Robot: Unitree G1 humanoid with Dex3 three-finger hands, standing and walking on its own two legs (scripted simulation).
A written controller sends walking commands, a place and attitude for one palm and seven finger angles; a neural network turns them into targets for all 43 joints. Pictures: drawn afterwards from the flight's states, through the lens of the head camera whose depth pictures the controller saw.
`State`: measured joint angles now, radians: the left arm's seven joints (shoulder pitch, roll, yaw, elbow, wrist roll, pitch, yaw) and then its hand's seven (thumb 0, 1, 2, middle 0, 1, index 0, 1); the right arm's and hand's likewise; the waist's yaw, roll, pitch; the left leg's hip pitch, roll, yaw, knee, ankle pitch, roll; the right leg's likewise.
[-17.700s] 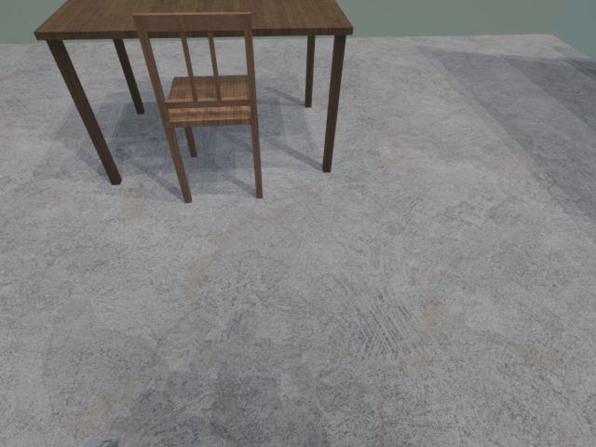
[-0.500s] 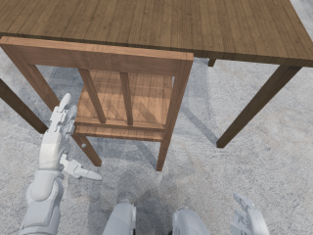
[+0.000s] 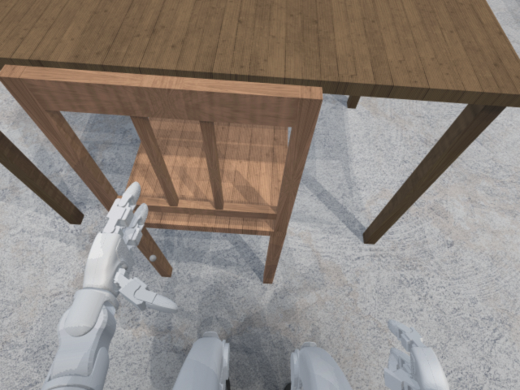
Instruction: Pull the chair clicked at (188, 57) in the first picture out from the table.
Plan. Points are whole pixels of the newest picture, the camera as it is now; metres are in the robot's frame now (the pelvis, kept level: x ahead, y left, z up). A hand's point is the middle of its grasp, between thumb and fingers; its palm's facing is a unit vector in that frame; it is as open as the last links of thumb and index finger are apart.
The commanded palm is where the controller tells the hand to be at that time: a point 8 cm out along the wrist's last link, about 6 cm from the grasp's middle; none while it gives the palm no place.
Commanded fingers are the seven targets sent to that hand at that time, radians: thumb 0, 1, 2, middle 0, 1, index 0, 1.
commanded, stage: aim the fingers beside a spindle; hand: left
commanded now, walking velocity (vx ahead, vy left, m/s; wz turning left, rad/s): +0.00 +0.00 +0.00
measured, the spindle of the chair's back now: (159, 166) +0.46 +0.18 +0.01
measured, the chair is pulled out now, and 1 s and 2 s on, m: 0.00 0.00 0.00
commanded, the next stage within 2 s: push the fingers through the gap in 1.48 s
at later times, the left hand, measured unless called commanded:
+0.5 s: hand (142, 250) +0.30 +0.17 +0.05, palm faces -0.03 -1.00 -0.06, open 16.9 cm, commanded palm +0.29 +0.23 +0.03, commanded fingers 0.00 -0.50 0.30 -0.06 -0.08 -0.06 -0.08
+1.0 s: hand (142, 253) +0.31 +0.19 +0.00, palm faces -0.03 -1.00 -0.01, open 17.0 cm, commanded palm +0.29 +0.22 +0.02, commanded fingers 0.00 -0.50 0.30 -0.06 -0.08 -0.06 -0.08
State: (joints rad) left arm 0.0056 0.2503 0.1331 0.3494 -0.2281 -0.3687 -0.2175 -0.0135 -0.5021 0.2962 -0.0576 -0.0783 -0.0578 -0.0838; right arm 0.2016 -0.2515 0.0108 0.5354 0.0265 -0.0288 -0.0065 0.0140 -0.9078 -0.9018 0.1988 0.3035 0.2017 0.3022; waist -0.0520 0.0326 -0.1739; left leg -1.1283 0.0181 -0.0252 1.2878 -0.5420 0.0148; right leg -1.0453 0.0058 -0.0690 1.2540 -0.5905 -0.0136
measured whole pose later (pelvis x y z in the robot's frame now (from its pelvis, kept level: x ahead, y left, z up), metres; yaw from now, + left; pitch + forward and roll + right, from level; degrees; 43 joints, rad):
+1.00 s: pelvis +0.00 +0.00 +0.00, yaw +0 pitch +22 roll -3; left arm -0.03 0.27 0.16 0.39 -0.24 -0.36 -0.22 -0.01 -0.50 0.30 -0.06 -0.08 -0.06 -0.08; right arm 0.20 -0.25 0.02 0.54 0.03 -0.02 0.00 0.01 -0.91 -0.90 0.20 0.30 0.20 0.30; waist -0.05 0.03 -0.18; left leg -1.13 0.02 -0.03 1.29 -0.54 0.02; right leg -1.05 0.01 -0.07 1.25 -0.59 -0.01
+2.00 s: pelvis +0.00 +0.00 +0.00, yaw -1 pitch +23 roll -3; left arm -0.20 0.31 0.21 0.49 -0.21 -0.35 -0.22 -0.01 -0.50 0.30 -0.06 -0.08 -0.06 -0.08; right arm 0.19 -0.25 0.02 0.57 0.02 -0.02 -0.01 0.01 -0.91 -0.90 0.20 0.30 0.20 0.30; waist -0.08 0.02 -0.16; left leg -1.17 0.03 -0.03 1.31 -0.55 0.01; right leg -1.08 0.01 -0.07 1.26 -0.59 -0.01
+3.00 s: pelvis +0.00 +0.00 +0.00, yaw -1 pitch +25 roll -3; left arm -0.50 0.34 0.27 0.80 -0.15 -0.44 -0.19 -0.01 -0.50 0.30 -0.06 -0.08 -0.06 -0.08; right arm 0.27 -0.25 0.01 0.62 0.00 0.05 0.01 0.01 -0.91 -0.90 0.20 0.30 0.20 0.30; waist -0.12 0.03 -0.16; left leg -1.18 0.03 -0.01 1.28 -0.53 0.01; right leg -1.10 0.02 -0.05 1.24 -0.57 -0.02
